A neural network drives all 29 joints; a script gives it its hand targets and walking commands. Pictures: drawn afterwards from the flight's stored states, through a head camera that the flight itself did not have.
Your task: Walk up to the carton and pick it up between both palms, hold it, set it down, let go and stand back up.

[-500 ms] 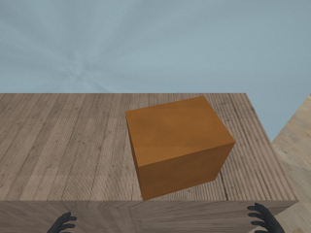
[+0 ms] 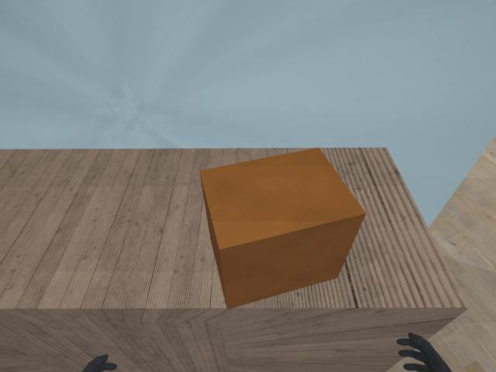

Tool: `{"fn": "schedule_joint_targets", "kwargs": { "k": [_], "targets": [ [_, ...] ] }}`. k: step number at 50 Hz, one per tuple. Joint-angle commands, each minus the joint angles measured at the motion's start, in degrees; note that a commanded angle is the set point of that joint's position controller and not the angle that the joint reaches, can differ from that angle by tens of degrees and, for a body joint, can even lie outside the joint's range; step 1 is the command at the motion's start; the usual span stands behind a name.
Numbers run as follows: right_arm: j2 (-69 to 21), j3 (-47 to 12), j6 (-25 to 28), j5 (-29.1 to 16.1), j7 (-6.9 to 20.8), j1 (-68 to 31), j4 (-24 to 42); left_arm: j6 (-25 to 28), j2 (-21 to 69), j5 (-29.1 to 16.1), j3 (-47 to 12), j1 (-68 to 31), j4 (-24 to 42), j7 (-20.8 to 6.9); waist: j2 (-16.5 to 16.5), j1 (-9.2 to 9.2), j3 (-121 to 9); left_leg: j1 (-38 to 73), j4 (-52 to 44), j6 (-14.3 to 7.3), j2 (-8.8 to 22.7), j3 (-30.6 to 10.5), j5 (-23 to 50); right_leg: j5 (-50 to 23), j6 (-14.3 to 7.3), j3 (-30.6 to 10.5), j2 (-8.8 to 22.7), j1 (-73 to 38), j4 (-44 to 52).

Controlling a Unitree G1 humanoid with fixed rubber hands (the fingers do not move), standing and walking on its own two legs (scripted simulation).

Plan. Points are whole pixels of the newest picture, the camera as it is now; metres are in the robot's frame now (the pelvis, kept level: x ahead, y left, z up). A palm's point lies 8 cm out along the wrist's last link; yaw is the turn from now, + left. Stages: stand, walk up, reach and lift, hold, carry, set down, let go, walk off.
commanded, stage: stand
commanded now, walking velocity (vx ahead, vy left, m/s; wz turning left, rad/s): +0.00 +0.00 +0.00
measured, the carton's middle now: (273, 227) +0.38 -0.03 +0.01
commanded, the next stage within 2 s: walk up in 1.46 s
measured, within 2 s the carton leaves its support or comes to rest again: neither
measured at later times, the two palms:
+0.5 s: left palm out of the picture +0.09 +0.27 -0.09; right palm out of the picture +0.13 -0.30 -0.09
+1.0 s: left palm out of the picture +0.09 +0.27 -0.09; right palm out of the picture +0.11 -0.31 -0.09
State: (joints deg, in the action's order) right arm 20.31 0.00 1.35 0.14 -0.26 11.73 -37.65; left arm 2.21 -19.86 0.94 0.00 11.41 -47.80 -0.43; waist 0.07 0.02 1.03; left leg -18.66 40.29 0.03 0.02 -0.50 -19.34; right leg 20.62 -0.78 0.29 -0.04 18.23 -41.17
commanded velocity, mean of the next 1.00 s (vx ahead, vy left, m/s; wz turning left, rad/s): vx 0.00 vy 0.00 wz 0.00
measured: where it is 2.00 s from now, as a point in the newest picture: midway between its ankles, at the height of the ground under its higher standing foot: outside the picture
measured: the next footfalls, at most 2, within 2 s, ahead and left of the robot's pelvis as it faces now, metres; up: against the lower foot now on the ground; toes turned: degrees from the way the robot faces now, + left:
none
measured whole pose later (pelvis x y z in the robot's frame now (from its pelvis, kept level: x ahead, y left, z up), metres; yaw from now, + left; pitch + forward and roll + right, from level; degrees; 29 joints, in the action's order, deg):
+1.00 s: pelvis -0.01 -0.02 +0.00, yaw +0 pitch -2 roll +2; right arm 20.4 0.0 1.4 0.1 -0.3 11.7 -44.1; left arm 2.6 -20.1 0.9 0.0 10.3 -53.2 -0.5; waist 0.0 0.0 0.8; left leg -17.8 35.9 1.7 0.0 -0.7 -16.1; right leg 19.7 -2.6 0.5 -0.1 19.4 -41.1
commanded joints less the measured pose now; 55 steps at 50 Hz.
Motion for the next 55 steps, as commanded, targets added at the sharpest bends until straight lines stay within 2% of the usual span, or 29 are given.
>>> {"fn": "schedule_joint_targets", "kwargs": {
  "k": [1, 4, 7, 10, 13, 15, 17, 18, 21, 22, 25, 26, 28, 29, 30, 31, 32, 34, 38, 39, 40, 42, 45, 46, 47, 48, 50, 52, 55],
  "targets": [
    [12.51, 3.99, 2.16, 1.04, 0.13, -3.97, -1.71, 1.38, -11.87, 0.85, 3.83, -4.19, 1.33, 0.5, -1.75, 0.2, -2.86, 4.02, -10.75, -3.44, 4.76, -6.42, 5.37, -8.08, -2.95, -7.28, 4.36, -0.44, 12.56],
    [12.51, 3.6, 1.92, 1.01, -0.37, -4.75, -2.41, 1.23, -11.13, 0.58, 3.63, -3.8, 1.03, 0.06, -4.02, -0.96, 0.37, 0.7, -12.14, -3.97, 5.11, -7.12, 1.4, -2.9, -2.82, -7.59, 3.83, -0.08, 13.19],
    [12.53, 3.53, 1.61, 1.32, -0.24, -4.91, -2.1, 1.28, -11.78, 0.97, 3.58, -4.11, 0.72, -0.14, -3.34, 0.27, 1.73, 0.45, -14.46, -3.58, 5.47, -8.1, -6.96, 3.42, -2.83, -8.92, 3.33, 4.12, 14.01],
    [13.08, 3.8, 1.88, 1.49, -0.1, -4.07, -3.59, 1.04, -11.06, 0.85, 3.37, -3.71, -0.56, -0.24, -5.91, -0.7, 0.41, -1.81, -14.84, -3.12, 4.76, -7.52, -4.9, -0.05, -3.02, -7.15, 3.36, -0.38, 11.77],
    [11.36, 3.42, 1.89, 0.48, -0.27, -3.47, -3.81, 1.32, -13.17, 0.6, 3.31, -3.45, -0.7, 0.02, -1.74, 0.03, -3.34, 4.28, -11.45, -2.91, 5.1, -6.16, 5.3, -6.76, -3.63, -9.34, 5.4, 0.24, 13.02],
    [10.82, 3.36, 1.84, 0.94, -0.55, -4.46, -4.06, 1.59, -13.45, 0.72, 3.58, -4.32, -0.16, 0.32, -5.51, -0.2, -4.21, 4.38, -13.22, -3.37, 5.5, -7.86, 5.48, -6.1, -3.52, -7.86, 4.86, -0.34, 11.35],
    [12.3, 3.9, 2.18, 0.81, -0.21, -5.24, -3.62, 1.53, -11.93, 0.41, 3.23, -3.62, -1.62, 0.33, -5.21, -0.24, -3.43, 3.18, -11.49, -3.33, 5.85, -7.3, 7.32, -8.61, -3.37, -9.23, 5.4, -2.24, 13.26],
    [10.74, 2.87, 1.92, 0.42, -0.05, -5.89, -4.81, 1.11, -15.24, 0.7, 4.19, -6.8, -1.46, 0.51, -1.72, -0.55, -4.44, 2.92, -11.2, -3.01, 5.12, -6.71, 9.2, -11.83, -3.8, -8.57, 5.9, -2.97, 13.07],
    [10.28, 3.0, 1.63, 0.49, -0.29, -3.57, -5.98, 1.74, -13.59, 0.64, 3.51, -4.7, -0.98, 0.51, -2.02, -0.19, -4.8, 6.59, -10.08, -3.41, 4.97, -5.63, 7.84, -8.24, -4.58, -11.79, 7.16, -0.64, 14.88],
    [9.26, 2.76, 1.78, 0.3, -0.22, -3.93, -5.42, 1.8, -12.25, 0.75, 3.35, -6.62, -0.64, 0.07, 1.02, 0.39, -5.61, 5.8, -9.68, -3.02, 4.26, -4.66, 7.72, -9.29, -4.09, -11.04, 7.42, -1.92, 14.13],
    [10.41, 3.18, 1.64, 0.32, -0.23, -4.89, -5.69, 1.6, -13.05, 0.83, 3.21, -6.39, -0.52, 0.16, -2.24, 0.07, -0.39, 6.21, -11.32, -2.81, 5.06, -5.88, 7.06, -4.78, -3.69, -10.91, 6.85, 3.95, 16.44],
    [10.27, 3.11, 1.76, 0.34, 0.05, -6.86, -5.5, 1.41, -10.56, 0.3, 2.52, -6.03, -0.97, 0.18, -0.52, -0.55, -3.16, 5.38, -11.21, -3.38, 4.69, -5.69, 6.12, -6.49, -3.19, -9.47, 5.81, 0.75, 16.55],
    [10.72, 3.26, 1.46, 0.25, -0.15, -3.81, -6.64, 1.73, -14.83, 0.79, 3.54, -5.54, -1.77, 0.11, -2.44, 0.78, -3.0, 5.97, -10.7, -2.95, 4.5, -5.52, 4.53, -3.65, -4.16, -11.65, 7.1, 1.91, 16.34],
    [9.93, 2.67, 1.64, 0.78, -0.13, -4.28, -6.95, 1.89, -13.09, 0.63, 3.32, -5.54, -1.39, 0.08, -2.15, -0.07, -2.46, 6.26, -10.65, -3.26, 4.8, -5.38, 4.59, -2.42, -3.41, -12.21, 6.94, 2.08, 17.94],
    [9.29, 3.04, 1.4, 0.81, -0.11, -3.74, -5.5, 1.56, -14.04, 0.14, 3.27, -6.49, -1.01, 0.07, 0.83, 0.9, -2.69, 5.75, -11.27, -3.06, 4.35, -5.47, 4.48, -0.4, -3.51, -12.14, 7.17, 2.6, 18.05],
    [9.68, 3.0, 1.22, -0.23, -0.06, -3.97, -6.4, 1.75, -15.05, 0.72, 3.63, -6.28, -1.92, 0.3, 0.61, 0.88, -0.54, 4.72, -10.29, -2.43, 4.1, -5.47, 4.48, -2.96, -3.22, -12.57, 6.78, 3.13, 18.39],
    [10.13, 2.5, 1.71, 0.58, -0.12, -3.91, -7.11, 1.82, -13.44, 0.4, 3.69, -6.14, -1.28, 0.35, -2.94, -0.13, -2.56, 6.39, -11.25, -2.69, 4.68, -5.34, 5.58, -3.52, -3.41, -12.43, 7.72, 2.46, 17.37],
    [10.15, 3.14, 1.66, 0.84, -0.2, -4.49, -6.43, 1.27, -12.35, -0.01, 2.86, -6.57, -1.38, 0.37, 0.72, -0.11, -2.77, 6.13, -11.71, -3.22, 5.09, -5.96, 6.46, -3.98, -3.03, -11.11, 6.27, 1.45, 18.66],
    [9.64, 2.65, 1.86, 0.26, -0.4, -5.35, -7.8, 1.58, -13.2, 0.28, 3.56, -7.22, -2.62, 0.11, -2.19, -0.06, -1.91, 4.91, -12.36, -2.7, 5.3, -5.68, 6.78, -7.37, -2.96, -10.73, 6.87, -0.59, 17.15],
    [10.04, 2.63, 1.28, 0.14, -0.43, -5.01, -7.58, 1.36, -13.33, 0.48, 3.54, -6.71, -2.68, 0.33, 1.62, -0.6, -0.96, 3.42, -12.35, -2.62, 4.6, -5.48, 6.99, -8.33, -2.67, -11.18, 7.0, -1.36, 17.2],
    [11.59, 3.07, 1.15, 0.07, -0.27, -5.22, -7.26, 1.27, -12.85, 0.08, 2.96, -5.73, -2.88, 0.71, -0.92, -0.08, -2.86, 3.85, -9.2, -2.1, 3.68, -4.4, 6.38, -7.69, -3.15, -13.63, 9.12, -1.54, 19.18],
    [11.25, 2.98, 1.13, 0.52, -0.05, -4.64, -7.59, 1.73, -13.02, 0.72, 2.91, -6.77, -3.53, 0.43, 1.0, 0.39, -3.12, 7.5, -11.07, -2.53, 4.1, -4.61, 5.37, -3.61, -3.6, -13.74, 8.14, 1.42, 20.06],
    [9.78, 2.53, 1.9, 0.53, -0.34, -4.05, -8.17, 1.21, -12.53, -0.15, 2.84, -7.27, -3.0, 0.27, -1.76, 0.3, -1.68, 7.26, -11.21, -3.52, 5.09, -5.93, 6.26, -3.95, -3.96, -12.56, 7.69, 2.1, 18.45],
    [11.02, 2.79, 1.57, 0.43, -0.18, -3.47, -7.93, 1.22, -13.02, 0.74, 2.69, -7.57, -3.3, 0.25, 1.42, 0.62, -1.52, 6.49, -12.02, -3.03, 4.34, -5.64, 6.47, -3.52, -3.11, -11.11, 6.36, 1.8, 18.71],
    [11.74, 3.03, 1.3, 0.86, 0.03, -3.8, -8.2, 1.19, -13.44, 0.15, 3.51, -6.74, -3.75, 0.42, -3.06, -0.05, 0.56, 4.25, -11.77, -3.44, 4.76, -5.45, 4.98, -3.09, -3.3, -11.55, 6.52, 2.99, 19.09],
    [11.93, 3.27, 1.56, 0.3, 0.25, -2.61, -9.1, 1.71, -12.61, 0.36, 3.03, -5.46, -4.25, 0.42, -0.66, 0.5, -1.79, 6.19, -13.56, -3.28, 5.01, -6.73, 1.92, -2.01, -3.45, -10.87, 5.9, 1.37, 18.89],
    [10.52, 2.99, 1.64, 0.77, 0.43, -4.92, -8.17, 1.43, -12.23, 0.47, 3.45, -7.4, -3.41, 0.06, -2.73, 0.25, 0.34, 2.29, -13.65, -3.15, 4.6, -5.89, 1.61, -0.33, -3.59, -10.84, 6.37, 0.43, 18.5],
    [10.33, 2.86, 1.63, 0.49, 0.26, -4.17, -8.67, 1.45, -14.14, 0.24, 3.4, -7.17, -3.87, 0.04, 2.0, -0.05, -0.5, 4.45, -13.06, -2.9, 5.02, -6.37, 2.59, 5.22, -2.95, -11.94, 6.49, 2.45, 20.42],
    [11.02, 2.98, 1.25, 0.54, 0.06, -4.42, -9.07, 1.46, -13.52, 0.4, 3.25, -7.31, -3.75, 0.17, -1.89, -0.01, -0.97, 6.4, -10.88, -3.48, 4.34, -4.91, 3.5, 5.34, -3.26, -13.77, 7.57, 4.41, 21.48]
  ]
}}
